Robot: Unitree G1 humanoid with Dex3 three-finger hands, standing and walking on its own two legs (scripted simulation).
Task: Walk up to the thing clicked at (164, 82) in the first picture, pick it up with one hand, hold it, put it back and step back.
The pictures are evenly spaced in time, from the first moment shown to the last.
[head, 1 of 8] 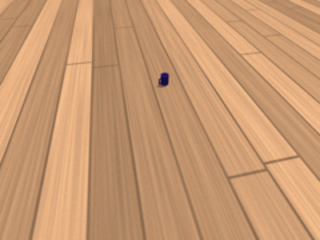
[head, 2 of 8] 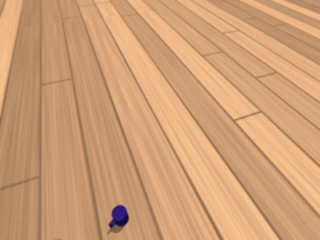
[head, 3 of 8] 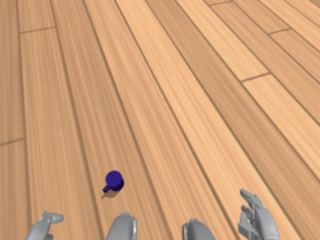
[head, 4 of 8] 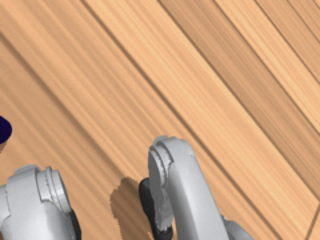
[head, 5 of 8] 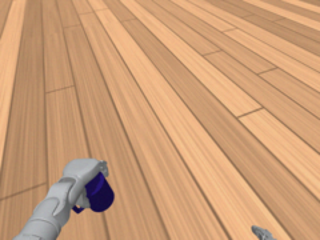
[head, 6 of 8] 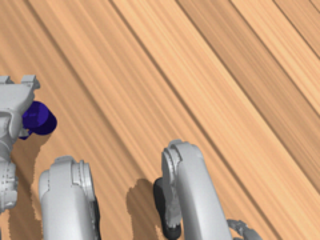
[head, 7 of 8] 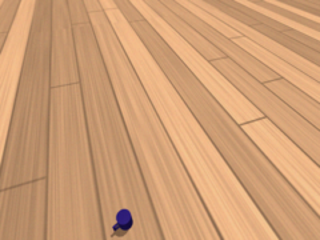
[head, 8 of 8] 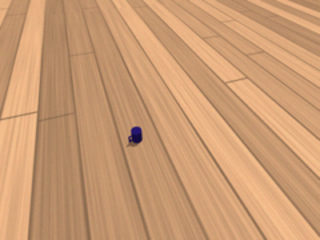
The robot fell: no
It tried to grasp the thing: yes
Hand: left
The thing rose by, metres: 0.63
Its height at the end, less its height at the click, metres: +0.00
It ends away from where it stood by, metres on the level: 0.01
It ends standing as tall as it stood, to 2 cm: yes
